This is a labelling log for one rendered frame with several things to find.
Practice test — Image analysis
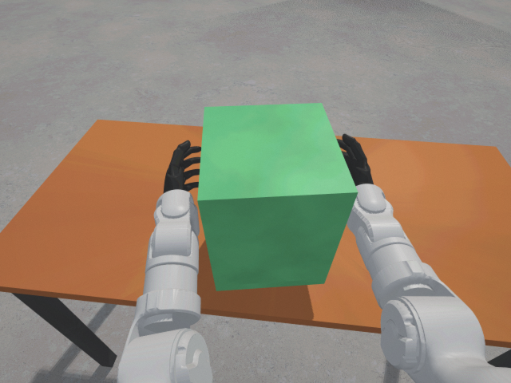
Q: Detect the robot right upper arm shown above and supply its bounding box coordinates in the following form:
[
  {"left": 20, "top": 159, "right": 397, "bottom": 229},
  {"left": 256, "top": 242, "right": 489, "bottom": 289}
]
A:
[{"left": 380, "top": 296, "right": 511, "bottom": 383}]

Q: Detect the table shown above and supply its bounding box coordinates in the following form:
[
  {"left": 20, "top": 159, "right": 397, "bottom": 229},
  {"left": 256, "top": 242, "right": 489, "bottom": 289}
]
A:
[{"left": 0, "top": 120, "right": 511, "bottom": 368}]

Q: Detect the robot left forearm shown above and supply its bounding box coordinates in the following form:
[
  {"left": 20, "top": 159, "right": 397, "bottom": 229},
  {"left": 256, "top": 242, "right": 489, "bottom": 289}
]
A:
[{"left": 117, "top": 189, "right": 201, "bottom": 383}]

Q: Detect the robot left upper arm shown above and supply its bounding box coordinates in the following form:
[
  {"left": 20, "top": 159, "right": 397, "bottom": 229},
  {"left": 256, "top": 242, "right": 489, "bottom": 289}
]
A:
[{"left": 118, "top": 328, "right": 212, "bottom": 383}]

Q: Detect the left robot hand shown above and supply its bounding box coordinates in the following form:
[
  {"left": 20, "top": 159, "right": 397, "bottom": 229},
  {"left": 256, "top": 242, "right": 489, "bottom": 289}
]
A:
[{"left": 164, "top": 140, "right": 201, "bottom": 193}]

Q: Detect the robot right forearm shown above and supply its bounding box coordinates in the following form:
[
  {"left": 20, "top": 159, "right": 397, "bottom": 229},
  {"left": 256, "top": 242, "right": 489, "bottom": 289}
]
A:
[{"left": 347, "top": 184, "right": 485, "bottom": 345}]

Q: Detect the carton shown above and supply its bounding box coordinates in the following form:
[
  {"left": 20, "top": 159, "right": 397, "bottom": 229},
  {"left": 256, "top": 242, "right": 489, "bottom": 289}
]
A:
[{"left": 197, "top": 103, "right": 358, "bottom": 291}]

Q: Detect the right robot hand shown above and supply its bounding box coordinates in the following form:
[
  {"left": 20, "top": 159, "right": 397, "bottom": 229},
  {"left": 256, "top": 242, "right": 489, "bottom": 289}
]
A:
[{"left": 337, "top": 134, "right": 374, "bottom": 186}]

